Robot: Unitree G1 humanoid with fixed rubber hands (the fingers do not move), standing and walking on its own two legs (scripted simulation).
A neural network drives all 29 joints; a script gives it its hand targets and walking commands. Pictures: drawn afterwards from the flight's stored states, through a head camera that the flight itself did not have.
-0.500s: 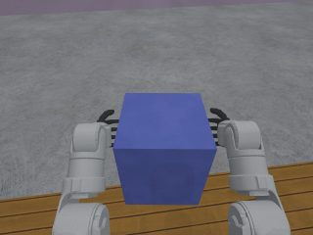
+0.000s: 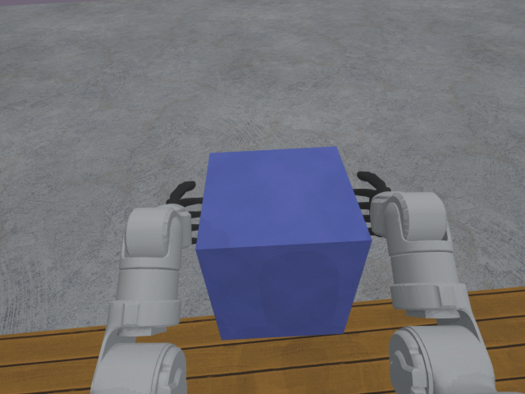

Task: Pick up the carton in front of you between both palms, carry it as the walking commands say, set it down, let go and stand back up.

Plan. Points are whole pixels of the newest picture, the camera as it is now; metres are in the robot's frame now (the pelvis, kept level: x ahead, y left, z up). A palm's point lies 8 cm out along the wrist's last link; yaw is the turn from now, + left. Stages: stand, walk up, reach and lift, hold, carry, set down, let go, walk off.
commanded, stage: carry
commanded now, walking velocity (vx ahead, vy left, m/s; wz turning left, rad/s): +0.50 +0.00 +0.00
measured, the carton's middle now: (277, 245) +0.36 +0.00 +0.03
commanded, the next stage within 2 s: none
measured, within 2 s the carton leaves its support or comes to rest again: neither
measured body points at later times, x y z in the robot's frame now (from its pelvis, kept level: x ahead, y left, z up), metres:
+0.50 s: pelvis +0.24 +0.05 -0.04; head +0.30 +0.05 +0.40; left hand +0.63 +0.18 +0.05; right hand +0.60 -0.13 +0.05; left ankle +0.15 +0.12 -0.76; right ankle +0.38 -0.08 -0.74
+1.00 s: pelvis +0.53 +0.02 -0.08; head +0.59 +0.01 +0.37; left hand +0.89 +0.20 +0.01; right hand +0.91 -0.11 +0.00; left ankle +0.66 +0.18 -0.76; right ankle +0.46 -0.03 -0.81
